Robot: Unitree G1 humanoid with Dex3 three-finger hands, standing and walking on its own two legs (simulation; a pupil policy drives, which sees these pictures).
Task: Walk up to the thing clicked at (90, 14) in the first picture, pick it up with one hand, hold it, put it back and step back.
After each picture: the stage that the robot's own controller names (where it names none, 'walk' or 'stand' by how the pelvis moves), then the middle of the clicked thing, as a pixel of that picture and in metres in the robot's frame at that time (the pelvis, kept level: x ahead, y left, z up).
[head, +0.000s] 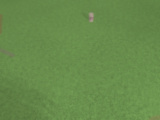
stand; (91, 17) +2.00 -0.02 -0.72
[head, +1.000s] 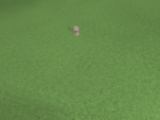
walk; (76, 30) +1.85 +0.32 -0.69
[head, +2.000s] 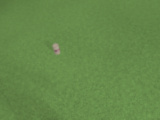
walk; (56, 49) +1.26 +0.47 -0.72
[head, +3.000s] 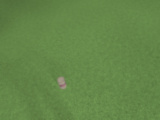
walk; (61, 83) +0.87 +0.34 -0.72
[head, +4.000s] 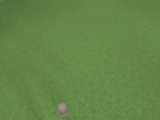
walk; (62, 109) +0.59 +0.26 -0.71
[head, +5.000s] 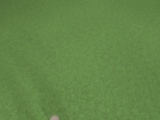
stand; out of the picture +0.46 +0.24 -0.70
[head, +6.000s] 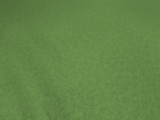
stand; out of the picture +0.43 +0.23 -0.72
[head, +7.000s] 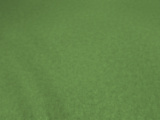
stand; out of the picture +0.44 +0.23 -0.73
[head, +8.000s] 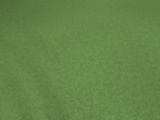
stand; out of the picture +0.42 +0.24 -0.73
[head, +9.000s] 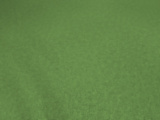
stand; out of the picture +0.42 +0.24 -0.73
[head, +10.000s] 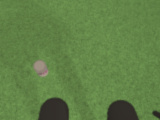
go down; (41, 68) +0.48 +0.25 -0.44
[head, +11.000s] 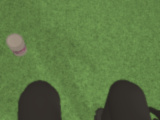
go down; (17, 45) +0.50 +0.29 -0.30
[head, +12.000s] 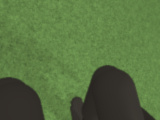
close in; out of the picture +0.47 +0.34 -0.23
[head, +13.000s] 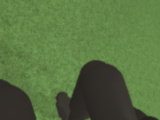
close; out of the picture +0.46 +0.35 -0.22
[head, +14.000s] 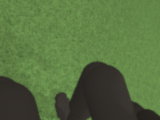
lift; out of the picture +0.44 +0.31 -0.23
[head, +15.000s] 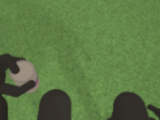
lift; (26, 78) +0.33 +0.23 -0.06
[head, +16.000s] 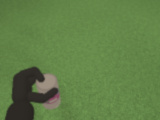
hold; (49, 92) +0.32 +0.15 +0.01
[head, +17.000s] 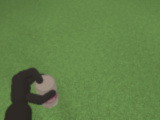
hold; (47, 92) +0.33 +0.16 +0.00
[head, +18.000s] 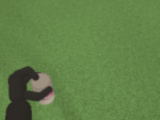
crouch; (43, 89) +0.35 +0.17 -0.06
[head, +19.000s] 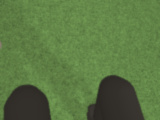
lower; out of the picture +0.48 +0.28 -0.12
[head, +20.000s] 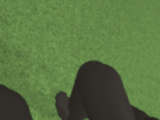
lower; out of the picture +0.43 +0.32 -0.23
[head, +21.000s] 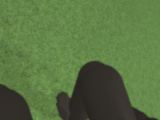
lower; out of the picture +0.43 +0.32 -0.23
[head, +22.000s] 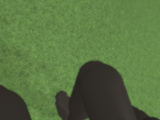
lower; out of the picture +0.43 +0.32 -0.23
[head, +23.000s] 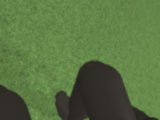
lower; out of the picture +0.43 +0.32 -0.23
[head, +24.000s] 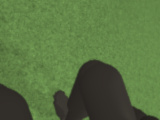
open; out of the picture +0.43 +0.32 -0.23
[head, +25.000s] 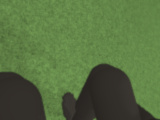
stand; out of the picture +0.42 +0.30 -0.24
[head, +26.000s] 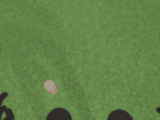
walk; (50, 87) +0.43 +0.23 -0.51
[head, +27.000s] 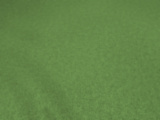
stand; out of the picture +0.39 +0.20 -0.66
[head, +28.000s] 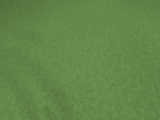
stand; out of the picture +0.40 +0.21 -0.67
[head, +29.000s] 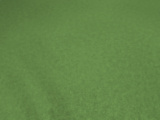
stand; out of the picture +0.41 +0.19 -0.71
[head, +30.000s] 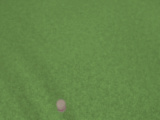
walk; (61, 105) +0.46 +0.14 -0.70
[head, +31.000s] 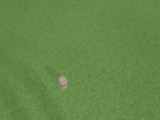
walk; (63, 82) +0.67 +0.19 -0.71
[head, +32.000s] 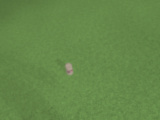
stand; (69, 69) +1.00 +0.30 -0.70
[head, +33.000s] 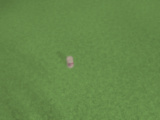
stand; (70, 62) +1.04 +0.23 -0.72
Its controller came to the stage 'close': yes
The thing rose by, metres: 0.70
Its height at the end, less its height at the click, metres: +0.00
